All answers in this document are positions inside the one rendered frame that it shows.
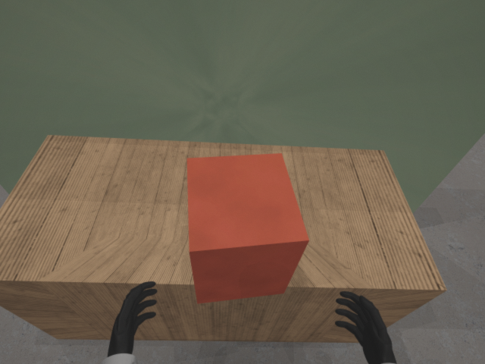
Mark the robot right hand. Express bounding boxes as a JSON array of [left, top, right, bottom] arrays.
[[335, 291, 397, 364]]

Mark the robot left hand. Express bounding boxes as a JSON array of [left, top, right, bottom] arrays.
[[108, 281, 157, 357]]

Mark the pedestal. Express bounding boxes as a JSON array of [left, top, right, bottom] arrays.
[[0, 135, 447, 343]]

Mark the carton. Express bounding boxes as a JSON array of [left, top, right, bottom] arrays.
[[187, 153, 309, 304]]

